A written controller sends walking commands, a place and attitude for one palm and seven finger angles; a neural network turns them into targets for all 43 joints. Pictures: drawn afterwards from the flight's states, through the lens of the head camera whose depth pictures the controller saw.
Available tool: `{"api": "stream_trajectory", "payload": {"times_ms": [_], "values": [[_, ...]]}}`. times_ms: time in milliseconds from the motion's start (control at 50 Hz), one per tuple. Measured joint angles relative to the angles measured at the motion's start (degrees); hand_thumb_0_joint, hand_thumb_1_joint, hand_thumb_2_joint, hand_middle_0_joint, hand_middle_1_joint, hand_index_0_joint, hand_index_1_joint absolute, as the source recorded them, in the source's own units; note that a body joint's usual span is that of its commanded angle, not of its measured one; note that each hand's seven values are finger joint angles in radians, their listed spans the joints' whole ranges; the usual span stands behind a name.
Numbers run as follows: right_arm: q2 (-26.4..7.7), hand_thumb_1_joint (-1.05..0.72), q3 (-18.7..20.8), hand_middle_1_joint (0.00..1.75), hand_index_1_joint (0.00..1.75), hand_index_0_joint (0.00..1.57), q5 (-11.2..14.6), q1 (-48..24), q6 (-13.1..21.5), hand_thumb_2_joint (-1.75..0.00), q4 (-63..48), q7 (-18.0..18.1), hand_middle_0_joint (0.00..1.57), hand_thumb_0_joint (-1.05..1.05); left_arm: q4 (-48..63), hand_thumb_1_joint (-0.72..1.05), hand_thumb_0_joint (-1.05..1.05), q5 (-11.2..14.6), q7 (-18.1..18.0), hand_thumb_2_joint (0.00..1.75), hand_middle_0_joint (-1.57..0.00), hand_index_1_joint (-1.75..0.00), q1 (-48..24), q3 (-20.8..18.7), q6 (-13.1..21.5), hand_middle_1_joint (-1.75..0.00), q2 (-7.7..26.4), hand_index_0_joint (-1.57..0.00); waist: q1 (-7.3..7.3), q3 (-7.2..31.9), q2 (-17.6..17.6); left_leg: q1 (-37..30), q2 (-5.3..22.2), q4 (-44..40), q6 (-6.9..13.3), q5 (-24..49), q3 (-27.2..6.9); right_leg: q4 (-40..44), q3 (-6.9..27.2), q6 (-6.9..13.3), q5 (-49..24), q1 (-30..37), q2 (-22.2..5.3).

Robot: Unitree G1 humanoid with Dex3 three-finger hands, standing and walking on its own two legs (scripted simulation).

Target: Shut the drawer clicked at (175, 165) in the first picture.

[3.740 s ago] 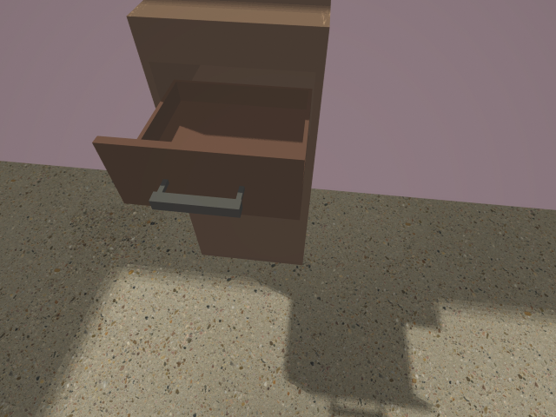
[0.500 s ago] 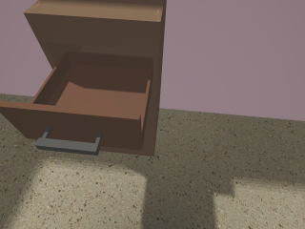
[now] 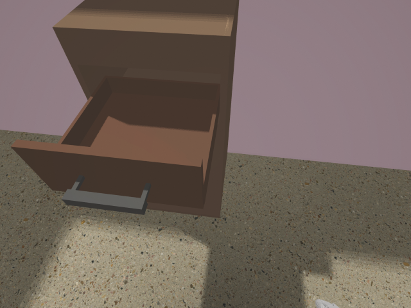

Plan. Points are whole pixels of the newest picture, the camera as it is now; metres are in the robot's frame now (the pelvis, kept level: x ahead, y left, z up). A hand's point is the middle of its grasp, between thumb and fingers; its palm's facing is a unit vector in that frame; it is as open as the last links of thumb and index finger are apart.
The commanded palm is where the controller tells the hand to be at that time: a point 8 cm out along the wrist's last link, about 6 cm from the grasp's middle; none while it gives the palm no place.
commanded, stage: come to a stop and stand still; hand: left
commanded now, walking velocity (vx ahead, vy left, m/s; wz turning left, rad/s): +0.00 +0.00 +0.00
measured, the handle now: (109, 192) +0.32 +0.24 +0.02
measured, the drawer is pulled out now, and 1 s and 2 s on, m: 0.30 0.30 0.29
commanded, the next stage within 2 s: look again from close up in 0.28 s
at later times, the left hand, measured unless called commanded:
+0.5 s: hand out of the picture +0.03 +0.18 -0.15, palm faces -0.05 -0.97 -0.23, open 7.3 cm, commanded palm none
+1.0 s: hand out of the picture +0.00 +0.14 -0.15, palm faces -0.01 -0.98 -0.18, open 7.3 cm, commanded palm +0.11 +0.19 -0.06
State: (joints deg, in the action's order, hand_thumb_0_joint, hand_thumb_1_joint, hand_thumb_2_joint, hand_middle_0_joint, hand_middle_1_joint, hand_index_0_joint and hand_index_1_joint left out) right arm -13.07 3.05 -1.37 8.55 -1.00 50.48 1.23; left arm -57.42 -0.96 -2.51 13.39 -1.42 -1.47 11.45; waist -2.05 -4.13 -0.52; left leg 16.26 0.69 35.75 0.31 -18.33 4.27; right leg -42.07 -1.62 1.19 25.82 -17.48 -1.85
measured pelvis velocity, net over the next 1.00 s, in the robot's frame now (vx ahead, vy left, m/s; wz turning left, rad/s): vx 0.01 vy -0.02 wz -0.02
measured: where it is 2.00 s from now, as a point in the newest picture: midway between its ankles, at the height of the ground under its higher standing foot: outside the picture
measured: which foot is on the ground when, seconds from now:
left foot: down 0.00-1.00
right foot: down 0.00-1.00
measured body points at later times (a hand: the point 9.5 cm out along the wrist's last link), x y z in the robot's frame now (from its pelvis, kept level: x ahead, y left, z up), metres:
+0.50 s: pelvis +0.00 +0.00 +0.02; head +0.01 -0.02 +0.46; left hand +0.04 +0.23 -0.13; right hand -0.04 -0.24 -0.15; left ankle +0.01 +0.12 -0.72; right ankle +0.00 -0.11 -0.72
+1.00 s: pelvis +0.01 -0.02 +0.02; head +0.02 -0.03 +0.47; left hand +0.00 +0.20 -0.14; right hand +0.02 -0.24 -0.15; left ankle +0.01 +0.12 -0.72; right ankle +0.00 -0.11 -0.72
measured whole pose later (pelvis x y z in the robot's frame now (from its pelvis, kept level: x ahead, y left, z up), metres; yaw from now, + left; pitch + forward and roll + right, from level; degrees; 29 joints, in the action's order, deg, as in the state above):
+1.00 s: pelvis +0.01 -0.02 +0.02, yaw -1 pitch -1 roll +1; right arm -8.8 -0.3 -0.8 15.1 1.3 64.4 1.8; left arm -65.0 -0.7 -1.4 16.9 1.6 0.9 7.5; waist -0.4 -2.1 -0.4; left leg 9.1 2.7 23.1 -1.8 -12.8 4.5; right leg -26.3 -1.4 2.4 15.4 -10.0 1.0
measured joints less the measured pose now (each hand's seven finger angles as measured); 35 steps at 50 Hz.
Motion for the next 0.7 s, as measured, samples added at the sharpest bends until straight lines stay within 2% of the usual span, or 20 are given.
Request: {"api": "stream_trajectory", "payload": {"times_ms": [40, 120, 180, 220, 400, 540, 700], "values": [[0.28, -0.91, -0.63, 0.30, 0.30, 0.20, 0.29, 0.31, -0.35, -0.90, -1.01, -0.20, 0.20, 0.00, 0.85, 0.91, 0.00, -0.19, 0.19, 0.90, -0.21, -0.30, 0.96, 0.48, 0.60, -0.30, 0.15, -0.21, 0.06, 0.90, -1.06, 0.34, -0.21, 1.31, 0.03, -0.53, 0.82, 2.12, 0.95, 0.02, -5.73, 0.12, -0.01], [1.75, -0.91, -1.54, 0.30, 0.30, 0.20, 0.42, 2.10, -0.62, -0.90, -0.81, -0.89, 0.20, 0.00, 1.49, 0.91, 0.00, -0.39, 0.82, 0.90, -0.20, -0.30, 2.20, 1.78, 0.52, -0.30, 0.26, -0.20, 1.59, 2.88, -2.51, -0.63, -0.79, -0.58, -0.09, 0.70, 0.97, 1.91, 1.17, -0.45, -4.70, 0.27, -0.50], [2.69, -0.92, -1.87, 0.30, 0.30, 0.20, 0.41, 4.42, -0.04, -0.90, 0.36, -0.98, 0.20, 0.00, 2.09, 0.90, 0.00, -0.29, 1.04, 0.90, -0.20, -0.30, 2.19, 2.14, 0.04, -0.30, 0.22, -0.20, 2.01, 3.70, -2.60, -1.30, -0.89, -2.83, 0.10, 1.93, 1.38, 3.54, 1.57, -0.60, -5.65, 0.47, -0.48], [2.14, -0.94, -1.57, 0.30, 0.30, 0.21, 0.26, 5.71, 0.47, -0.90, 1.18, -0.69, 0.20, -0.01, 2.45, 0.90, 0.00, -0.19, 1.13, 0.90, -0.20, -0.30, 1.98, 2.23, -0.07, -0.30, -0.11, -0.20, 2.24, 3.83, -2.69, -1.54, -0.75, -4.40, 0.21, 2.82, 1.68, 5.10, 1.84, -0.69, -6.78, 0.55, -0.24], [0.81, -0.93, -2.77, 0.30, 0.30, 0.20, 0.03, 10.60, 0.98, -0.90, 8.12, -0.52, 0.20, -0.01, 1.00, 0.90, 0.00, 0.27, 1.44, 0.90, -0.20, -0.30, 0.86, 2.77, 1.01, -0.30, -1.30, -0.21, 2.60, 2.56, -1.13, -3.02, -0.04, -9.50, -0.17, 5.63, 1.60, 10.73, 1.65, -0.43, -9.96, 2.17, 0.71], [2.32, -0.91, -3.52, 0.30, 0.30, 0.20, 0.30, 11.44, 1.51, -0.90, 11.83, -0.15, 0.20, 0.00, -2.91, 0.92, 0.00, 0.49, 1.34, 0.90, -0.21, -0.30, 0.84, 2.81, 1.27, -0.30, -1.27, -0.21, 2.93, 1.69, -0.04, -4.44, 0.77, -10.85, -0.81, 5.88, 1.28, 12.87, 1.28, 0.11, -10.57, 3.98, 1.58], [4.33, -0.91, -3.85, 0.30, 0.30, 0.20, 0.52, 9.42, 1.95, -0.90, 13.40, 0.06, 0.20, 0.00, -5.96, 0.91, 0.00, 0.46, 1.31, 0.90, -0.20, -0.30, 1.72, 3.02, 1.68, -0.30, -2.28, -0.21, 2.52, 1.59, -0.13, -5.60, 1.42, -11.55, -1.33, 5.71, 0.93, 14.38, 0.91, 0.54, -10.75, 5.56, 2.26]]}}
